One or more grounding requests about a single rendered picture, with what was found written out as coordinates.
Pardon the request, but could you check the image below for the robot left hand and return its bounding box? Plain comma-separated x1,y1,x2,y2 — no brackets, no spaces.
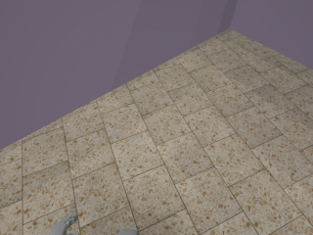
49,213,78,235

